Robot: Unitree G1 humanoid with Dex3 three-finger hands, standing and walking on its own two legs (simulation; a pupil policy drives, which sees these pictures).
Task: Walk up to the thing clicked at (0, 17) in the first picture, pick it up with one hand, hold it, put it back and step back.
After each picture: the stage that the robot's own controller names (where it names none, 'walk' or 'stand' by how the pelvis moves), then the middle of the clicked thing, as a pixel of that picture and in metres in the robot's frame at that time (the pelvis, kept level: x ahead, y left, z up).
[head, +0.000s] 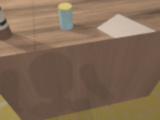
stand; out of the picture +0.64 +0.41 +0.12
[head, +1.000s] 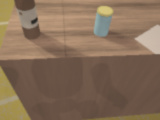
walk; (26, 9) +0.59 +0.24 +0.13
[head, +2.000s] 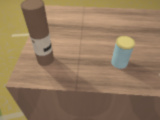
stand; (40, 36) +0.47 +0.20 +0.12
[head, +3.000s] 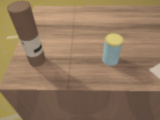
stand; (29, 37) +0.48 +0.23 +0.12
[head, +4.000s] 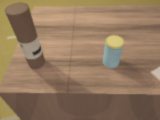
stand; (28, 40) +0.47 +0.23 +0.12
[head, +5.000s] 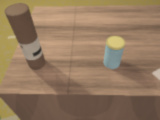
stand; (28, 40) +0.46 +0.23 +0.12
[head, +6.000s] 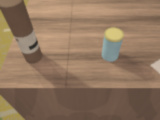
rise first; (24, 33) +0.47 +0.23 +0.12
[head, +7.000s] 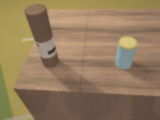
rise first; (44, 39) +0.48 +0.21 +0.12
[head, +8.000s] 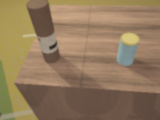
go down; (45, 34) +0.49 +0.19 +0.13
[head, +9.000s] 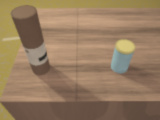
go down; (34, 45) +0.44 +0.19 +0.13
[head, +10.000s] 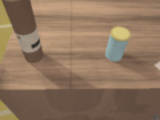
close in; (26, 31) +0.47 +0.19 +0.13
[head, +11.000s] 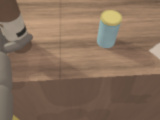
close; (9, 18) +0.49 +0.21 +0.16
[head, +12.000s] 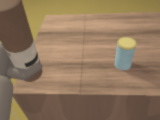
lift; (20, 45) +0.32 +0.18 +0.25
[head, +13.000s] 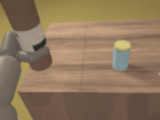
lift; (28, 28) +0.33 +0.16 +0.30
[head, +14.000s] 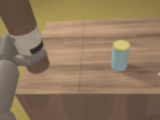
hold; (24, 32) +0.33 +0.17 +0.29
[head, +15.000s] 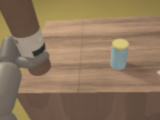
crouch; (27, 34) +0.33 +0.16 +0.28
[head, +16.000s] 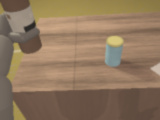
crouch; (18, 11) +0.41 +0.19 +0.30
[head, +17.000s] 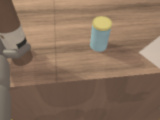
lower; (10, 30) +0.48 +0.20 +0.14
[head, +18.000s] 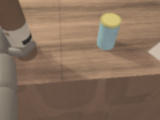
lower; (15, 26) +0.46 +0.19 +0.16
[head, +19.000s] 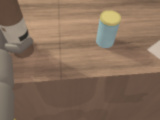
lower; (11, 22) +0.48 +0.19 +0.16
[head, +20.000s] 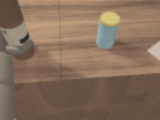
lower; (12, 25) +0.47 +0.19 +0.16
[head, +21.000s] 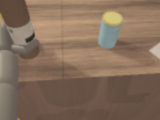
loosen; (19, 24) +0.47 +0.18 +0.16
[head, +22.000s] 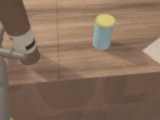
withdraw; (19, 31) +0.46 +0.17 +0.15
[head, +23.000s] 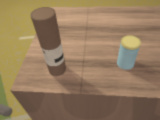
sink last; (51, 46) +0.42 +0.16 +0.13
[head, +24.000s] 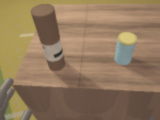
stand; (50, 41) +0.45 +0.17 +0.12
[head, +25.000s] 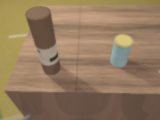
stand; (46, 45) +0.43 +0.16 +0.12
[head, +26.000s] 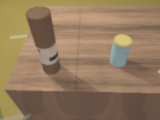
stand; (46, 45) +0.44 +0.17 +0.12
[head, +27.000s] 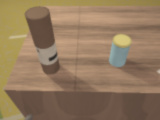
stand; (45, 45) +0.44 +0.17 +0.12
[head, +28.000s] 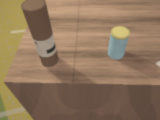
walk; (43, 37) +0.46 +0.17 +0.13
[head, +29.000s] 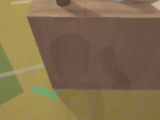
walk; out of the picture +0.75 +0.13 +0.15
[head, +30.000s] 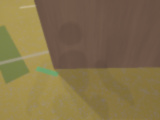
stand; out of the picture +1.10 +0.23 +0.15
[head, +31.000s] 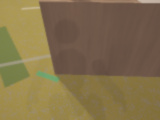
stand; out of the picture +1.05 +0.15 +0.13
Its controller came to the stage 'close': yes
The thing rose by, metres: 0.22
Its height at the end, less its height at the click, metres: +0.00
